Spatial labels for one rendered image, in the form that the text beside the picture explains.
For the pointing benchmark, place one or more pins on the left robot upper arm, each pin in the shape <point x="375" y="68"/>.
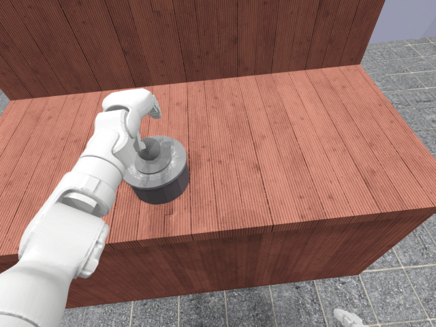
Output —
<point x="67" y="244"/>

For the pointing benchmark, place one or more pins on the knob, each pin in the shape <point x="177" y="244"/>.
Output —
<point x="151" y="151"/>

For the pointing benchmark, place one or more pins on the lid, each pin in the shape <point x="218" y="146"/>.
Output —
<point x="161" y="171"/>

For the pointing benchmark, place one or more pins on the robot left forearm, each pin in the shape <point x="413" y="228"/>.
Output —
<point x="91" y="185"/>

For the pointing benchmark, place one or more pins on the right robot hand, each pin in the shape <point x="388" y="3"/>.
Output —
<point x="348" y="319"/>

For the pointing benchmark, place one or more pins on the table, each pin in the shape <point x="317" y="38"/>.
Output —
<point x="299" y="167"/>

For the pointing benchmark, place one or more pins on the pot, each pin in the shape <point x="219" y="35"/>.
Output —
<point x="167" y="193"/>

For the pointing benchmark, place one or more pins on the left robot hand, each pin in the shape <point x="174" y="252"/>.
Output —
<point x="142" y="100"/>

